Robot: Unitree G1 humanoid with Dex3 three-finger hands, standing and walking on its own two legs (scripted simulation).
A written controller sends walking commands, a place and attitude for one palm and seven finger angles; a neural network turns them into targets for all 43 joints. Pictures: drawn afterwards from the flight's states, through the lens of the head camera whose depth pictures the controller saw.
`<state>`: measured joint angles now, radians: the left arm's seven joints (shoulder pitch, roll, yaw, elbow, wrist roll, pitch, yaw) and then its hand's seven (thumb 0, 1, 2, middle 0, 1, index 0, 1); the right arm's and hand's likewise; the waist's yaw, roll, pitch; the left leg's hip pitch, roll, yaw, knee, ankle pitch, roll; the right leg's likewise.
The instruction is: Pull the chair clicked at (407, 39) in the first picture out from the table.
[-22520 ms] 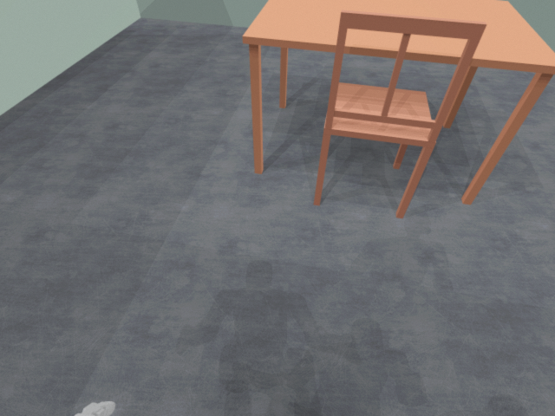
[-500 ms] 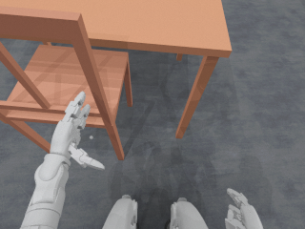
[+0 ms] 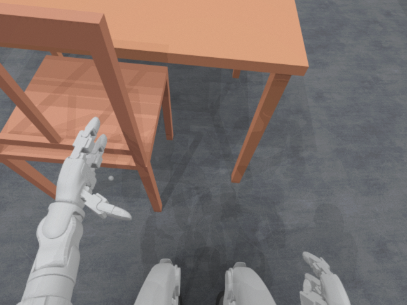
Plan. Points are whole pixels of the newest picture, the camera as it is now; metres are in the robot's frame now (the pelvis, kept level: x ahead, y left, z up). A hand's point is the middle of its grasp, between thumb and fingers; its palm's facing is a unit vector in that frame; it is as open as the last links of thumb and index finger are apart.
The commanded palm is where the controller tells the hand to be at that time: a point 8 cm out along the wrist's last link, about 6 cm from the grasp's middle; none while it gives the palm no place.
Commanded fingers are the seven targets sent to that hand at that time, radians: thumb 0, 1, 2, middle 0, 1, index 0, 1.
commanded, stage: aim the fingers beside a spindle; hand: left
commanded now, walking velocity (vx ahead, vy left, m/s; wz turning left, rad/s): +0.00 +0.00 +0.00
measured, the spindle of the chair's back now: (22, 101) +0.49 +0.39 +0.04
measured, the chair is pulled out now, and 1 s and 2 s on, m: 0.00 0.00 0.00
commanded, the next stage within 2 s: push the fingers through the gap in 0.48 s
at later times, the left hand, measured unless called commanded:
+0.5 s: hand (113, 180) +0.33 +0.18 +0.04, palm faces -0.09 -0.99 -0.04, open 16.9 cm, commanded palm +0.32 +0.23 +0.03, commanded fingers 0.00 -0.50 0.30 -0.06 -0.08 -0.06 -0.08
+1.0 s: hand (125, 164) +0.37 +0.17 +0.02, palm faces -0.07 -1.00 -0.03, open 17.0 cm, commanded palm +0.36 +0.22 +0.03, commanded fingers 0.00 -0.50 0.30 -0.06 -0.08 -0.06 -0.08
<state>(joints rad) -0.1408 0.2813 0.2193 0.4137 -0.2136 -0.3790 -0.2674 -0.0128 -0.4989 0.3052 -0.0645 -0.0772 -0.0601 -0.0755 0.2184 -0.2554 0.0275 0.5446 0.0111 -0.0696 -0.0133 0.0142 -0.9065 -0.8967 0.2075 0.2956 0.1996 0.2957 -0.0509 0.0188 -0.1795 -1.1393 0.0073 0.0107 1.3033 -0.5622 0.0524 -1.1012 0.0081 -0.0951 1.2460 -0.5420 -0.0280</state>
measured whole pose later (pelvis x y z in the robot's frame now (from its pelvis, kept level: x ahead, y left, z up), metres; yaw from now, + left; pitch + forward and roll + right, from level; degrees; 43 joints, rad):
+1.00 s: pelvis -0.01 -0.01 +0.00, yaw +0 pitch +23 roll -3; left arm -0.28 0.28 0.20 0.51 -0.19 -0.35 -0.24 -0.01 -0.50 0.31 -0.06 -0.08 -0.04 -0.07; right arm 0.23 -0.26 0.03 0.56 0.01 -0.07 -0.02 0.01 -0.91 -0.90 0.21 0.30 0.20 0.30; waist -0.06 0.03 -0.18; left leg -1.17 0.01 0.01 1.31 -0.55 0.04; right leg -1.14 0.01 -0.10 1.26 -0.53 -0.04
